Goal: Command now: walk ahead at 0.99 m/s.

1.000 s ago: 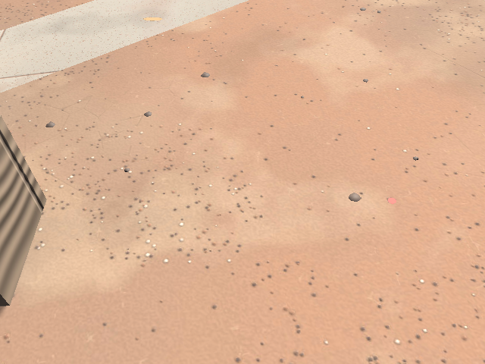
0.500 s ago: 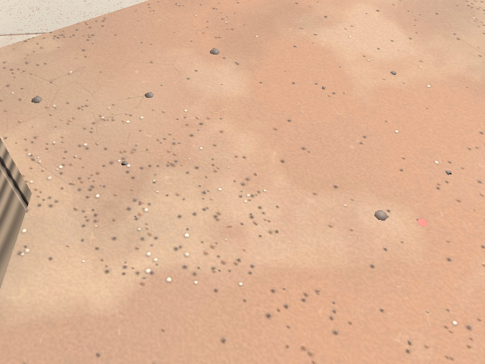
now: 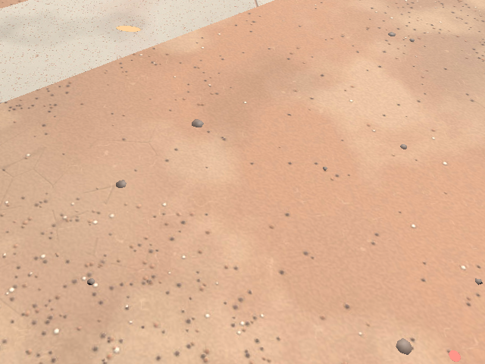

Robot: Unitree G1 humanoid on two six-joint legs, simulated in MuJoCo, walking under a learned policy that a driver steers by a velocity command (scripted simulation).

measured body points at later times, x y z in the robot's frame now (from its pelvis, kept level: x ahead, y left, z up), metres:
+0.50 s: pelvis +0.49 +0.06 +0.01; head +0.52 +0.05 +0.46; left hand +0.54 +0.32 -0.12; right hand +0.55 -0.22 -0.12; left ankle +0.53 +0.11 -0.72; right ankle +0.35 -0.07 -0.59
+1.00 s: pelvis +0.91 +0.03 +0.02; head +0.96 +0.05 +0.46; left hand +0.99 +0.33 -0.10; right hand +1.08 -0.23 -0.10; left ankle +0.87 +0.16 -0.62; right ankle +0.99 -0.05 -0.72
